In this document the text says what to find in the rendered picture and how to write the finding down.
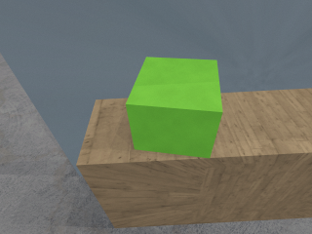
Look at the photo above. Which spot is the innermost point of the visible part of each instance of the pedestal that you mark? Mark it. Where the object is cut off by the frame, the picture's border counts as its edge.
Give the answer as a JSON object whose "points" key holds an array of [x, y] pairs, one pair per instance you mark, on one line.
{"points": [[260, 166]]}

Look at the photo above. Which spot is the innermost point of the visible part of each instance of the carton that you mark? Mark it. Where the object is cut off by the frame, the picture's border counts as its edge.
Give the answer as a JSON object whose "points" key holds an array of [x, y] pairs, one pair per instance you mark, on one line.
{"points": [[175, 106]]}

